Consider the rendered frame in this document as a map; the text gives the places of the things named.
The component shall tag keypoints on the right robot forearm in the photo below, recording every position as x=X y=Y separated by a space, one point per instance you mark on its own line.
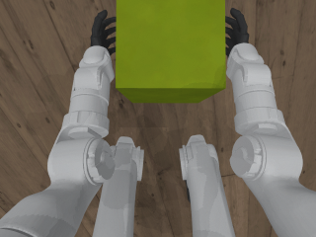
x=254 y=94

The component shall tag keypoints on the right robot hand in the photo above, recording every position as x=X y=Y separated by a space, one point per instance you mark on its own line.
x=239 y=31

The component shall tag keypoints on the left robot upper arm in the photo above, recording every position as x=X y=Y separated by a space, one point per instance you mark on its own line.
x=77 y=168

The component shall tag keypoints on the right robot foot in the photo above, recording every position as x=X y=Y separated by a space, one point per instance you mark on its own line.
x=188 y=192

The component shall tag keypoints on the carton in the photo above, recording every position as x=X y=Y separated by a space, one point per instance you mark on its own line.
x=170 y=51

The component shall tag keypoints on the left robot forearm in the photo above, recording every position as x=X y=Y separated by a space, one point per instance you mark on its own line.
x=90 y=97

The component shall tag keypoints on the left robot hand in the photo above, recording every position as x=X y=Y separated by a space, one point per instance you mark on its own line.
x=99 y=34

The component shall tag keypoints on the robot left thigh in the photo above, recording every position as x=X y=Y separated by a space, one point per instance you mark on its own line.
x=115 y=216

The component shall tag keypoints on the right robot upper arm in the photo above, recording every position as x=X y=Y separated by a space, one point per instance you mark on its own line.
x=270 y=166

